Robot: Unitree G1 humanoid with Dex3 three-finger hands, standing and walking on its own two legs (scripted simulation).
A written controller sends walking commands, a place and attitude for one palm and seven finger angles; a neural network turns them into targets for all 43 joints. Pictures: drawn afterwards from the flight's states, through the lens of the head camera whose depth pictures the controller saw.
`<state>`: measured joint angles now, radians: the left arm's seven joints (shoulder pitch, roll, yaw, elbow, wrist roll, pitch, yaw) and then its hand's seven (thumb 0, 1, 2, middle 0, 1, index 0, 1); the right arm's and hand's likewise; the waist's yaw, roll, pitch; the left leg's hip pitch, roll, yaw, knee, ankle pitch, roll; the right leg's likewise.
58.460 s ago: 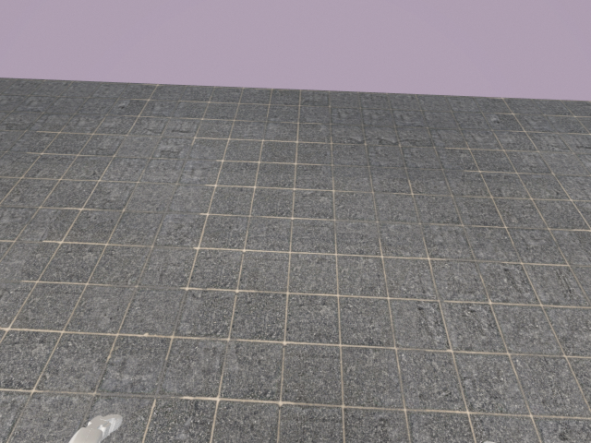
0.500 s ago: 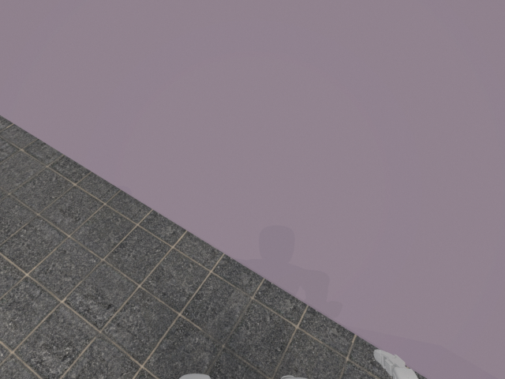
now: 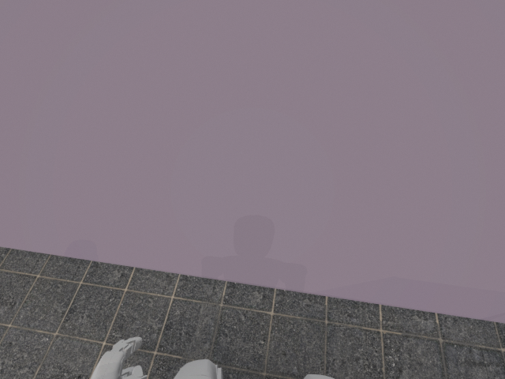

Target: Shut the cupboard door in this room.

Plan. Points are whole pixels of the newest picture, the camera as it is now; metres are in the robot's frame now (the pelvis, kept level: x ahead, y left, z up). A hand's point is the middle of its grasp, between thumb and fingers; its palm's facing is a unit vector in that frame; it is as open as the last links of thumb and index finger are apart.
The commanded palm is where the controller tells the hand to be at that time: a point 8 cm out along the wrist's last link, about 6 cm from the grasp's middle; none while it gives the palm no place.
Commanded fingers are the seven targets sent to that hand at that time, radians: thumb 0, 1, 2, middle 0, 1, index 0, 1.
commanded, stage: walk to a spot facing it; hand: left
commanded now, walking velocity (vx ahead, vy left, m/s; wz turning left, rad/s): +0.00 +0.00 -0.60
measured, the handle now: out of the picture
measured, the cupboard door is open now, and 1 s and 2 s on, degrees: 0 0 0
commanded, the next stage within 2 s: none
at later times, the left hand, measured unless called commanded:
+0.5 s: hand (142, 375) +0.14 +0.22 -0.16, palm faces -0.23 -0.95 -0.22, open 7.4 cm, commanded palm none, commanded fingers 0.00 0.90 0.90 -0.20 -0.30 -0.20 -0.30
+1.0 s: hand (228, 312) +0.24 +0.07 -0.14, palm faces -0.57 -0.78 -0.27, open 7.4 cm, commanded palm none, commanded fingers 0.00 0.90 0.90 -0.20 -0.30 -0.20 -0.30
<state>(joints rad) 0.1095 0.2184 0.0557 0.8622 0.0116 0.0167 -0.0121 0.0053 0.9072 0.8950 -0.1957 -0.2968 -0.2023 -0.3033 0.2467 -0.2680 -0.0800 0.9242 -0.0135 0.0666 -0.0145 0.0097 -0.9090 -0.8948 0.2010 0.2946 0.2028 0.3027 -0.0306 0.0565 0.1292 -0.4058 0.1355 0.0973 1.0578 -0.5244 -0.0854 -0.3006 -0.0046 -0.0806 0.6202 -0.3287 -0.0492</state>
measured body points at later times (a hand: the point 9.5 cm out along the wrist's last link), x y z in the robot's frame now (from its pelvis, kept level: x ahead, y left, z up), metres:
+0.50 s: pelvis +0.03 +0.02 +0.01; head +0.08 +0.04 +0.46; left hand +0.15 +0.27 -0.15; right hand +0.08 -0.24 -0.11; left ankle +0.06 +0.13 -0.73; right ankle -0.03 -0.08 -0.66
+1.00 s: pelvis +0.04 -0.04 +0.01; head +0.07 -0.08 +0.45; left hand +0.27 +0.11 -0.12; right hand -0.07 -0.29 -0.14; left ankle +0.11 +0.10 -0.66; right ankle -0.01 -0.11 -0.73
